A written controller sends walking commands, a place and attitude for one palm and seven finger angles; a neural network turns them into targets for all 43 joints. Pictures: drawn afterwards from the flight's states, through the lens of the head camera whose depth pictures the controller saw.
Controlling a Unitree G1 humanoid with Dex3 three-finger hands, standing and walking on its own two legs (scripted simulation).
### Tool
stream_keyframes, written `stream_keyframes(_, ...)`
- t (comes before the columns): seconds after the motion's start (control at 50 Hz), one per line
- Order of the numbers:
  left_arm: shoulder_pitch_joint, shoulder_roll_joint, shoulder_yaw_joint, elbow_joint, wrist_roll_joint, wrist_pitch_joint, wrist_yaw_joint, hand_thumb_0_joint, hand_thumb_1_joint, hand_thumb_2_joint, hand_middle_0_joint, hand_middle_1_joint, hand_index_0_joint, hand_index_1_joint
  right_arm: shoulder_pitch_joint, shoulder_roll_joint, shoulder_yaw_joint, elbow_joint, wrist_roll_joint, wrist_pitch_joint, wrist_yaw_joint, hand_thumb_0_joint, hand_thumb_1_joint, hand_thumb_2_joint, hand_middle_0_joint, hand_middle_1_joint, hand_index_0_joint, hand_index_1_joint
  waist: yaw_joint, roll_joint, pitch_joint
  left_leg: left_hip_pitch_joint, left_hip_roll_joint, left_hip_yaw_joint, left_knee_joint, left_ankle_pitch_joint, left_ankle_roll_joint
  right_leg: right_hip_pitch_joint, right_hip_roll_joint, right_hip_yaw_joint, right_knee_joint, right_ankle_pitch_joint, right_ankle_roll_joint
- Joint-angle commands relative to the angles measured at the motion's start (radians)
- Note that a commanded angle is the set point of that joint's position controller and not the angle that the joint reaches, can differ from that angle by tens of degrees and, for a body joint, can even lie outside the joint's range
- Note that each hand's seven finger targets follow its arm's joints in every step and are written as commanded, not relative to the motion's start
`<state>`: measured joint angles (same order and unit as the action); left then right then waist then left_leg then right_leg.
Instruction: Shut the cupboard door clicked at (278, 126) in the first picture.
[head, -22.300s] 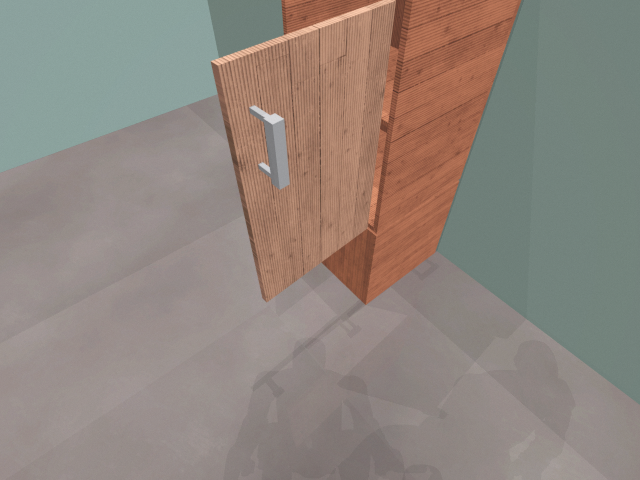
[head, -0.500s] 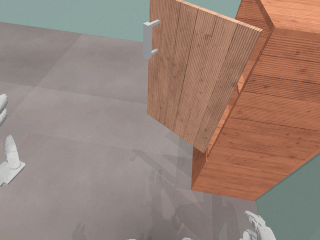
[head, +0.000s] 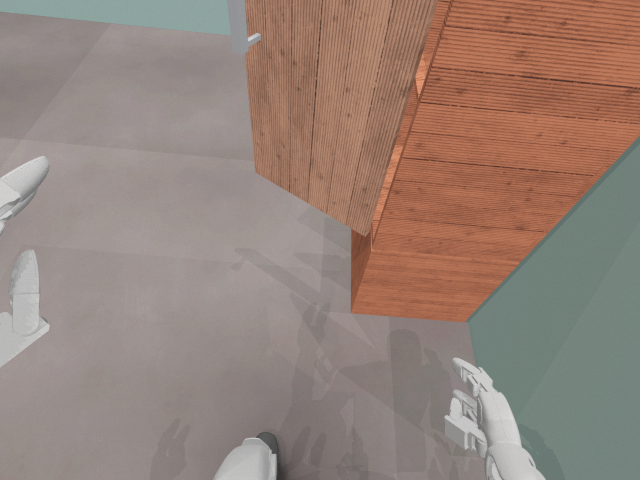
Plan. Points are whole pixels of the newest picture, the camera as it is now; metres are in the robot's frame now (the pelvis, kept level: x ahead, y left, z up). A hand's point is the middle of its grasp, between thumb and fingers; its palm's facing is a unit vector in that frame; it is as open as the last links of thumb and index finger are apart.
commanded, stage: stop stepping back and stand still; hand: left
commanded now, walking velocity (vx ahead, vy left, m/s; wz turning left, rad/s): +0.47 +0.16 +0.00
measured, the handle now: (245, 13) +0.85 +0.18 +0.12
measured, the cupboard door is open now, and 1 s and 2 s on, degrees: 58 58 58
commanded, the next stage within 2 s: let the arm hang, fingers relaxed in 1.44 s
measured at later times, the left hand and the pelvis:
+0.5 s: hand out of the picture +0.10 +0.28 +0.21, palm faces +0.50 -0.73 -0.46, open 7.4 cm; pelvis -0.09 +0.01 +0.01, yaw +3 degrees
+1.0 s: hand out of the picture +0.12 +0.33 +0.20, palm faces +0.48 -0.72 -0.50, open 7.4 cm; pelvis -0.08 +0.05 +0.00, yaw +3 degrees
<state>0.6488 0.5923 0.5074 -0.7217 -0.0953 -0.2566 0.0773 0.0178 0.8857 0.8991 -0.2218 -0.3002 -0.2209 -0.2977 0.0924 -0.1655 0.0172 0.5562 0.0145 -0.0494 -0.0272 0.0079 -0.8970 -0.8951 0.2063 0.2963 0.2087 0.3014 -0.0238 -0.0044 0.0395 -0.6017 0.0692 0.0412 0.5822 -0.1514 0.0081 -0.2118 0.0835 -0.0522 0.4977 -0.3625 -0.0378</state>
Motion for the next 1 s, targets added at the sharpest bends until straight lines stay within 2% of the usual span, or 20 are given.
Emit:
stream_keyframes(0.0, 0.103, 0.099, 0.218, 0.054, -0.009, 0.009, 0.081, 0.0, 0.9, 0.9, -0.2, -0.3, -0.2, -0.3, -0.038, -0.11, -0.051, -0.127, 0.011, -0.002, -0.046, 0.0, -0.9, -0.9, 0.2, 0.3, 0.2, 0.3, 0.021, -0.082, -0.167, 0.076, -0.029, -0.106, 0.405, -0.285, -0.027, -0.113, -0.427, 0.263, -0.135, 0.534, -0.113)
stream_keyframes(0.1, -0.2, -0.015, 0.003, 0.295, 0.035, 0.081, 0.117, 0.0, 0.9, 0.9, -0.2, -0.3, -0.2, -0.3, 0.054, -0.173, -0.056, -0.06, 0.01, -0.027, -0.084, 0.0, -0.9, -0.9, 0.2, 0.3, 0.2, 0.3, -0.008, -0.053, -0.017, 0.298, -0.046, -0.032, -0.025, -0.119, -0.002, -0.156, -0.293, 0.156, -0.094, 0.375, -0.008)
stream_keyframes(0.18, -0.258, -0.01, -0.082, 0.159, 0.057, 0.079, 0.118, 0.0, 0.9, 0.9, -0.2, -0.3, -0.2, -0.3, 0.041, -0.197, -0.075, -0.088, 0.023, -0.048, -0.083, 0.0, -0.9, -0.9, 0.2, 0.3, 0.2, 0.3, 0.025, -0.139, -0.094, 0.346, -0.02, -0.029, -0.079, 0.079, 0.031, -0.02, -0.243, 0.168, -0.111, 0.42, 0.051)
stream_keyframes(0.22, -0.273, -0.009, -0.079, 0.016, 0.063, 0.057, 0.119, 0.0, 0.9, 0.9, -0.2, -0.3, -0.2, -0.3, 0.051, -0.182, -0.056, -0.097, 0.008, -0.051, -0.077, 0.0, -0.9, -0.9, 0.2, 0.3, 0.2, 0.3, 0.009, -0.025, -0.161, 0.341, -0.002, -0.083, -0.138, 0.172, 0.036, 0.044, -0.194, 0.078, -0.011, 0.361, 0.031)
stream_keyframes(0.3, -0.316, 0.076, 0.03, -0.164, 0.078, 0.003, 0.13, 0.0, 0.9, 0.9, -0.2, -0.3, -0.2, -0.3, 0.024, -0.178, -0.043, -0.093, -0.018, -0.1, -0.075, 0.0, -0.9, -0.9, 0.2, 0.3, 0.2, 0.3, 0.02, 0.206, -0.104, 0.209, 0.102, -0.288, -0.416, -0.433, 0.062, 0.053, -0.075, 0.029, 0.08, 0.027, 0.056)
stream_keyframes(0.36, -0.245, 0.07, 0.075, -0.084, 0.09, 0.003, 0.135, 0.0, 0.9, 0.9, -0.2, -0.3, -0.2, -0.3, 0.036, -0.164, -0.043, -0.09, -0.027, -0.113, -0.071, 0.0, -0.9, -0.9, 0.2, 0.3, 0.2, 0.3, 0.024, 0.364, -0.054, 0.034, 0.14, -0.291, -0.496, -0.722, 0.074, 0.114, -0.033, -0.028, 0.207, -0.037, 0.035)
stream_keyframes(0.44, -0.112, 0.015, 0.067, 0.092, 0.069, 0.026, 0.12, 0.0, 0.9, 0.9, -0.2, -0.3, -0.2, -0.3, 0.056, -0.149, -0.046, -0.079, -0.023, -0.091, -0.057, 0.0, -0.9, -0.9, 0.2, 0.3, 0.2, 0.3, 0.027, 0.222, -0.07, 0.022, 0.052, -0.162, -0.272, -0.584, 0.038, 0.175, -0.044, -0.017, -0.043, -0.136, -0.024)
stream_keyframes(0.46, -0.083, 0.008, 0.061, 0.131, 0.064, 0.034, 0.116, 0.0, 0.9, 0.9, -0.2, -0.3, -0.2, -0.3, 0.065, -0.145, -0.05, -0.075, -0.022, -0.076, -0.053, 0.0, -0.9, -0.9, 0.2, 0.3, 0.2, 0.3, 0.032, 0.071, -0.073, -0.022, 0.001, -0.104, -0.052, -0.486, 0.023, 0.174, -0.137, 0.147, -0.14, -0.215, -0.08)
stream_keyframes(0.48, -0.025, -0.007, 0.057, 0.203, 0.058, 0.045, 0.109, 0.0, 0.9, 0.9, -0.2, -0.3, -0.2, -0.3, 0.087, -0.138, -0.054, -0.075, -0.022, -0.055, -0.044, 0.0, -0.9, -0.9, 0.2, 0.3, 0.2, 0.3, 0.032, -0.17, -0.073, -0.101, -0.066, -0.024, 0.247, -0.339, 0.003, 0.152, -0.329, 0.459, -0.294, -0.344, -0.166)
stream_keyframes(0.5, -0.108, -0.011, 0.024, 0.155, 0.047, 0.036, 0.104, 0.0, 0.9, 0.9, -0.2, -0.3, -0.2, -0.3, 0.077, -0.157, -0.059, -0.067, -0.015, -0.04, -0.035, 0.0, -0.9, -0.9, 0.2, 0.3, 0.2, 0.3, 0.033, -0.24, -0.029, -0.201, -0.068, -0.016, 0.459, -0.288, -0.011, 0.174, -0.457, 0.558, -0.356, -0.156, -0.222)
stream_keyframes(0.52, -0.148, 0.022, 0.056, 0.17, 0.037, 0.011, 0.103, 0.0, 0.9, 0.9, -0.2, -0.3, -0.2, -0.3, 0.082, -0.177, -0.062, -0.053, -0.026, -0.044, -0.033, 0.0, -0.9, -0.9, 0.2, 0.3, 0.2, 0.3, 0.013, -0.184, -0.042, -0.202, -0.051, -0.028, 0.542, -0.253, -0.023, 0.2, -0.438, 0.433, -0.296, 0.196, -0.203)
stream_keyframes(0.54, -0.143, -0.031, 0.014, 0.218, 0.037, 0.019, 0.104, 0.0, 0.9, 0.9, -0.2, -0.3, -0.2, -0.3, 0.098, -0.156, -0.059, -0.047, -0.007, -0.051, -0.03, 0.0, -0.9, -0.9, 0.2, 0.3, 0.2, 0.3, 0.014, -0.215, -0.124, -0.214, -0.043, -0.06, 0.546, -0.246, -0.02, 0.271, -0.415, 0.393, -0.223, 0.249, -0.191)
stream_keyframes(0.62, -0.243, -0.042, -0.053, 0.233, 0.056, 0.03, 0.105, 0.0, 0.9, 0.9, -0.2, -0.3, -0.2, -0.3, 0.035, -0.154, -0.045, -0.049, -0.014, -0.04, -0.051, 0.0, -0.9, -0.9, 0.2, 0.3, 0.2, 0.3, 0.018, -0.124, 0.047, -0.01, 0.013, -0.027, 0.356, -0.158, -0.012, -0.069, -0.337, 0.219, -0.281, 0.03, -0.133)
stream_keyframes(0.7, -0.407, 0.034, -0.032, 0.006, 0.079, 0.002, 0.125, 0.0, 0.9, 0.9, -0.2, -0.3, -0.2, -0.3, 0.01, -0.144, -0.049, -0.05, -0.027, -0.09, -0.075, 0.0, -0.9, -0.9, 0.2, 0.3, 0.2, 0.3, 0.041, -0.115, -0.003, 0.246, -0.032, 0.074, 0.095, -0.098, 0.011, -0.069, -0.309, 0.151, -0.224, 0.123, -0.112)
stream_keyframes(0.74, -0.38, 0.038, -0.017, -0.081, 0.076, -0.005, 0.131, 0.0, 0.9, 0.9, -0.2, -0.3, -0.2, -0.3, 0.029, -0.15, -0.058, -0.059, -0.029, -0.114, -0.077, 0.0, -0.9, -0.9, 0.2, 0.3, 0.2, 0.3, 0.038, -0.001, -0.062, 0.392, -0.062, 0.093, -0.051, -0.017, 0.011, -0.05, -0.259, 0.128, -0.124, 0.232, -0.082)
stream_keyframes(0.76, -0.36, 0.042, -0.005, -0.142, 0.071, -0.014, 0.132, 0.0, 0.9, 0.9, -0.2, -0.3, -0.2, -0.3, 0.045, -0.164, -0.067, -0.064, -0.027, -0.123, -0.078, 0.0, -0.9, -0.9, 0.2, 0.3, 0.2, 0.3, 0.026, 0.108, -0.106, 0.494, -0.046, 0.055, -0.112, 0.01, 0.018, -0.058, -0.233, 0.108, -0.006, 0.31, -0.052)
stream_keyframes(0.8, -0.265, 0.06, 0.049, -0.19, 0.07, -0.026, 0.141, 0.0, 0.9, 0.9, -0.2, -0.3, -0.2, -0.3, 0.063, -0.187, -0.077, -0.081, -0.021, -0.121, -0.073, 0.0, -0.9, -0.9, 0.2, 0.3, 0.2, 0.3, 0.032, 0.355, -0.217, 0.669, 0.165, -0.218, -0.144, 0.284, 0.107, -0.177, -0.101, 0.0, 0.258, 0.06, 0.038)
stream_keyframes(0.84, -0.208, 0.065, 0.091, -0.097, 0.062, -0.026, 0.136, 0.0, 0.9, 0.9, -0.2, -0.3, -0.2, -0.3, 0.068, -0.15, -0.067, -0.068, -0.027, -0.124, -0.059, 0.0, -0.9, -0.9, 0.2, 0.3, 0.2, 0.3, 0.025, 0.326, -0.183, 0.603, 0.212, -0.276, -0.203, 0.37, 0.146, -0.201, -0.08, 0.017, 0.309, -0.144, 0.043)
stream_keyframes(0.92, -0.082, 0.023, 0.102, 0.019, 0.045, -0.003, 0.116, 0.0, 0.9, 0.9, -0.2, -0.3, -0.2, -0.3, 0.065, -0.157, -0.057, -0.072, -0.001, -0.105, -0.037, 0.0, -0.9, -0.9, 0.2, 0.3, 0.2, 0.3, 0.026, 0.191, -0.145, 0.362, 0.134, -0.072, -0.137, 0.191, 0.055, 0.041, -0.089, -0.007, -0.017, 0.116, 0.05)
stream_keyframes(0.98, 0.001, -0.004, 0.089, 0.172, 0.027, 0.026, 0.104, 0.0, 0.9, 0.9, -0.2, -0.3, -0.2, -0.3, 0.065, -0.15, -0.053, -0.081, -0.003, -0.081, -0.029, 0.0, -0.9, -0.9, 0.2, 0.3, 0.2, 0.3, 0.014, -0.038, -0.104, 0.23, 0.012, 0.007, -0.054, -0.153, -0.007, 0.029, -0.206, 0.201, -0.141, 0.204, -0.008)
